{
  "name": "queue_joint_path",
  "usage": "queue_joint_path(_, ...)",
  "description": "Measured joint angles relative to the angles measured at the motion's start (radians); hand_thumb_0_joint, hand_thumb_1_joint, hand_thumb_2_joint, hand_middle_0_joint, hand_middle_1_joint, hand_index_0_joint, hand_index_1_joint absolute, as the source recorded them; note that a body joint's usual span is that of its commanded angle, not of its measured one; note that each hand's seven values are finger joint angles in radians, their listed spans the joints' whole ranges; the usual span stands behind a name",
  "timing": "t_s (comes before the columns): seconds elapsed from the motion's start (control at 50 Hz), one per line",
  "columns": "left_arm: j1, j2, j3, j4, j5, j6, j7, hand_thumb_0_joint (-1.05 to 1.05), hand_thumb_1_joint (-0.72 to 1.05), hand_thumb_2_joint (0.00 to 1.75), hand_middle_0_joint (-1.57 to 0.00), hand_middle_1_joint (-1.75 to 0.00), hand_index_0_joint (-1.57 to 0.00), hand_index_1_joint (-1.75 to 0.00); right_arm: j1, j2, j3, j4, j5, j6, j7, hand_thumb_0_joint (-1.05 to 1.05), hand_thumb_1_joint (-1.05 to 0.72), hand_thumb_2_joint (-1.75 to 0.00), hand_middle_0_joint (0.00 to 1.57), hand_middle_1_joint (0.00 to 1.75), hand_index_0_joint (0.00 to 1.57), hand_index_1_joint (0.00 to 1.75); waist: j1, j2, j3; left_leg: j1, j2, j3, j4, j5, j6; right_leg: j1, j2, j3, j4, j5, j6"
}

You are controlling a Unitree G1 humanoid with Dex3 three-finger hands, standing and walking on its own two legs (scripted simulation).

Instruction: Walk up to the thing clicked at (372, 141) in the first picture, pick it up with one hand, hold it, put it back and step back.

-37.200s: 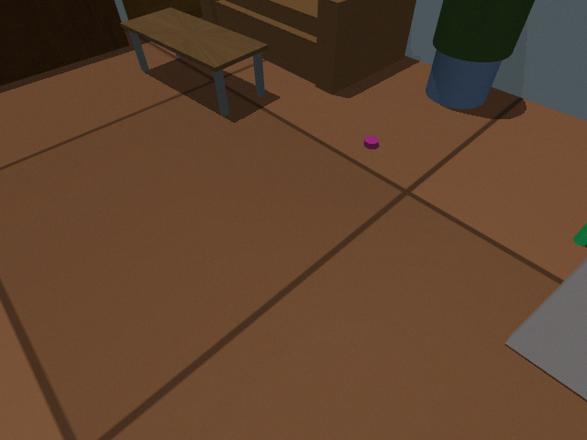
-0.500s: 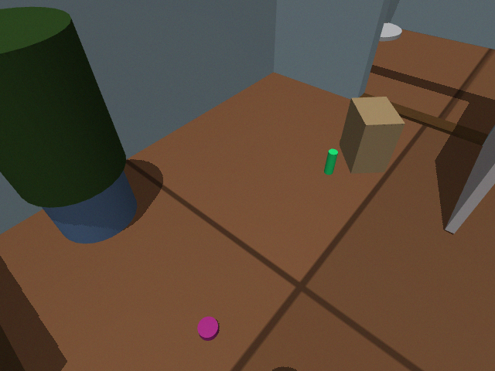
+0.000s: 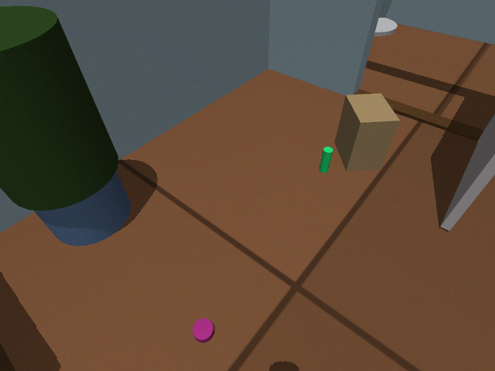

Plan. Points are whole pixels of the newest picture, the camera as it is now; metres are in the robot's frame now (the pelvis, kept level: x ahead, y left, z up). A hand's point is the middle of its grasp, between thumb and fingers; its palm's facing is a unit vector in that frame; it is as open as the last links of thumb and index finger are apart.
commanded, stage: stand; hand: left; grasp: from above
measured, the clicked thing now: (203, 330) +0.45 +0.22 -0.76
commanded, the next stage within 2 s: step back in 1.02 s
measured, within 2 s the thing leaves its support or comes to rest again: neither
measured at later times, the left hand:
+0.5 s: hand out of the picture +0.08 +0.24 -0.16, palm faces +0.01 -0.94 -0.34, open 7.4 cm
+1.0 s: hand out of the picture +0.08 +0.24 -0.15, palm faces +0.00 -0.94 -0.34, open 7.4 cm
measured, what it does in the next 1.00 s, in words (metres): stands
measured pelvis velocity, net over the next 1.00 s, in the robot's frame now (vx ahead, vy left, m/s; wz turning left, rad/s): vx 0.01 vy -0.01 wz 0.00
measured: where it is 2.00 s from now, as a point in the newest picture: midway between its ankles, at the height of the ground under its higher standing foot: outside the picture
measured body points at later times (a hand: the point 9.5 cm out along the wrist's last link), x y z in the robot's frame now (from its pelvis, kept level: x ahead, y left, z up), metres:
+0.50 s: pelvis +0.01 -0.01 +0.00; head +0.02 -0.01 +0.45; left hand +0.08 +0.29 -0.13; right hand +0.08 -0.30 -0.14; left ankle +0.02 +0.12 -0.75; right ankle -0.02 -0.12 -0.75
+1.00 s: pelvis +0.01 -0.01 +0.00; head +0.02 -0.02 +0.45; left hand +0.08 +0.29 -0.13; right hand +0.08 -0.31 -0.14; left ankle +0.02 +0.12 -0.75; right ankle -0.02 -0.12 -0.75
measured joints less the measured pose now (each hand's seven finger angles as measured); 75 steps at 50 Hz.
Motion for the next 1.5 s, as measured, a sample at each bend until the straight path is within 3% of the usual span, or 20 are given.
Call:
queue_joint_path(1.04, 0.000, 0.033, -0.009, -0.020, -0.012, -0.003, -0.013, 0.01, 0.90, 0.89, -0.20, -0.30, -0.20, -0.30, -0.011, -0.028, 0.009, -0.008, 0.006, 0.002, 0.011, 0.00, -0.91, -0.89, 0.20, 0.30, 0.20, 0.30, -0.003, 0.001, -0.007, 0.002, 0.016, -0.004, -0.015, -0.005, -0.017, -0.004, 0.016, -0.003, -0.005, -0.010, -0.018)
queue_joint_path(1.12, -0.024, 0.045, 0.019, -0.076, -0.024, 0.012, -0.014, 0.01, 0.90, 0.89, -0.20, -0.30, -0.20, -0.30, -0.037, -0.049, -0.012, -0.078, 0.020, 0.023, 0.015, 0.00, -0.91, -0.89, 0.20, 0.30, 0.20, 0.30, -0.016, 0.010, 0.059, -0.106, 0.016, -0.008, 0.153, -0.028, 0.008, -0.065, 0.019, -0.013, 0.080, -0.032, -0.027)
queue_joint_path(1.18, -0.037, 0.056, 0.031, -0.124, -0.009, 0.028, -0.011, 0.01, 0.90, 0.89, -0.20, -0.30, -0.20, -0.30, -0.036, -0.069, -0.034, -0.135, 0.019, 0.046, 0.018, 0.00, -0.91, -0.89, 0.20, 0.30, 0.20, 0.30, -0.011, -0.003, 0.096, -0.203, -0.026, -0.018, 0.401, -0.216, 0.041, -0.116, -0.003, -0.002, 0.150, -0.052, -0.026)
queue_joint_path(1.22, -0.043, 0.065, 0.034, -0.151, 0.001, 0.035, -0.009, 0.01, 0.90, 0.89, -0.20, -0.30, -0.20, -0.30, -0.024, -0.081, -0.045, -0.167, 0.020, 0.054, 0.021, 0.00, -0.91, -0.89, 0.20, 0.30, 0.20, 0.30, -0.013, -0.015, 0.105, -0.233, -0.045, -0.020, 0.507, -0.290, 0.053, -0.150, -0.020, 0.005, 0.192, -0.064, -0.020)
queue_joint_path(1.26, -0.053, 0.079, 0.034, -0.177, 0.008, 0.041, -0.006, 0.01, 0.90, 0.89, -0.20, -0.30, -0.20, -0.30, -0.006, -0.088, -0.051, -0.191, 0.020, 0.055, 0.022, 0.00, -0.91, -0.89, 0.20, 0.30, 0.20, 0.30, -0.019, -0.029, 0.110, -0.223, -0.042, -0.010, 0.495, -0.290, 0.054, -0.185, -0.035, 0.009, 0.234, -0.077, -0.006)
queue_joint_path(1.32, -0.077, 0.099, 0.030, -0.221, -0.003, 0.053, -0.005, 0.01, 0.90, 0.89, -0.20, -0.30, -0.20, -0.30, 0.027, -0.099, -0.061, -0.207, 0.005, 0.043, 0.022, 0.00, -0.91, -0.89, 0.20, 0.30, 0.20, 0.30, -0.031, -0.040, 0.119, -0.147, -0.024, 0.004, 0.285, -0.152, 0.037, -0.248, -0.056, 0.006, 0.337, -0.118, 0.017)
queue_joint_path(1.34, -0.093, 0.108, 0.033, -0.234, -0.010, 0.058, -0.004, 0.01, 0.90, 0.89, -0.20, -0.30, -0.20, -0.30, 0.028, -0.090, -0.065, -0.206, -0.006, 0.040, 0.019, 0.00, -0.91, -0.89, 0.20, 0.30, 0.20, 0.30, -0.026, -0.061, 0.137, -0.150, -0.038, 0.014, 0.291, -0.161, 0.032, -0.272, -0.056, 0.040, 0.390, -0.156, 0.004)
queue_joint_path(1.4, -0.119, 0.115, 0.038, -0.250, -0.018, 0.069, 0.011, 0.01, 0.90, 0.89, -0.20, -0.30, -0.20, -0.30, 0.030, -0.069, -0.051, -0.211, -0.006, 0.037, 0.022, 0.00, -0.91, -0.89, 0.20, 0.30, 0.20, 0.30, -0.031, -0.070, 0.170, -0.171, -0.038, 0.011, 0.304, -0.157, 0.042, -0.340, 0.053, 0.165, 0.618, -0.347, -0.029)
queue_joint_path(1.44, -0.116, 0.116, 0.037, -0.253, -0.024, 0.071, 0.014, 0.01, 0.90, 0.89, -0.20, -0.30, -0.20, -0.30, 0.029, -0.055, -0.041, -0.220, -0.004, 0.037, 0.017, 0.00, -0.91, -0.89, 0.20, 0.30, 0.20, 0.30, -0.032, -0.071, 0.168, -0.177, -0.034, 0.015, 0.277, -0.132, 0.046, -0.375, 0.101, 0.192, 0.747, -0.354, -0.036)
queue_joint_path(1.5, -0.089, 0.110, 0.035, -0.255, -0.022, 0.071, 0.011, 0.01, 0.90, 0.89, -0.20, -0.30, -0.20, -0.30, 0.022, -0.044, -0.035, -0.245, -0.002, 0.034, 0.006, 0.00, -0.90, -0.89, 0.20, 0.30, 0.20, 0.30, -0.031, -0.059, 0.164, -0.186, -0.022, 0.032, 0.256, -0.107, 0.054, -0.379, 0.121, 0.181, 0.826, -0.342, -0.022)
